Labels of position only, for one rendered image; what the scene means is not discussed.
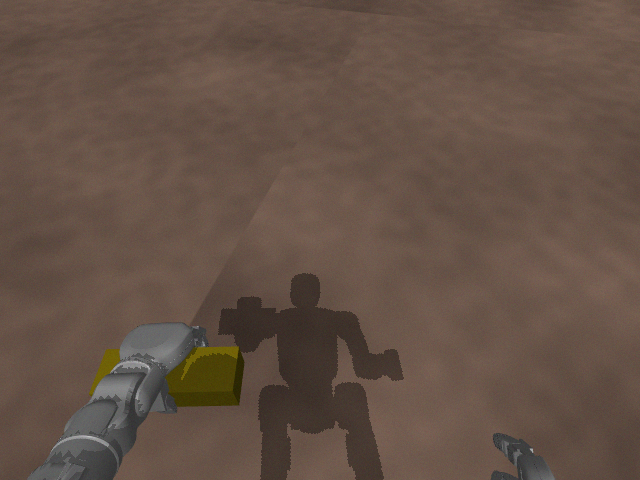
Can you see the right robot hand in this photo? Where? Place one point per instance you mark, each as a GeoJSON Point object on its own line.
{"type": "Point", "coordinates": [520, 454]}

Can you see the left robot arm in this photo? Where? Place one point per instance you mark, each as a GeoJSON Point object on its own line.
{"type": "Point", "coordinates": [102, 432]}

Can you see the left robot hand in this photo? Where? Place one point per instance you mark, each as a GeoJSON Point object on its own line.
{"type": "Point", "coordinates": [166, 345]}

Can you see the carton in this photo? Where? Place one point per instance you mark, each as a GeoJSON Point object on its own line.
{"type": "Point", "coordinates": [208, 376]}

